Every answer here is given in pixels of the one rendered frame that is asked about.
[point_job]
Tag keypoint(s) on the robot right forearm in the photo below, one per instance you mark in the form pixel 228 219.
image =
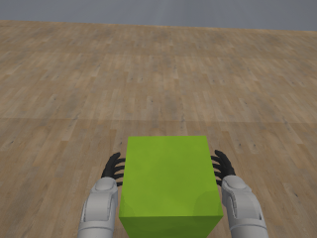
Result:
pixel 245 215

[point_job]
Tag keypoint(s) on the left robot hand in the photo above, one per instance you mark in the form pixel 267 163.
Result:
pixel 110 169

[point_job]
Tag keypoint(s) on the robot left forearm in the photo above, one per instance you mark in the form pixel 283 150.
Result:
pixel 98 213

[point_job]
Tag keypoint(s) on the carton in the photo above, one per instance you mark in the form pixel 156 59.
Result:
pixel 169 188

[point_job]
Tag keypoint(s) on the right robot hand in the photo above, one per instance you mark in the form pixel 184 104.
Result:
pixel 225 166

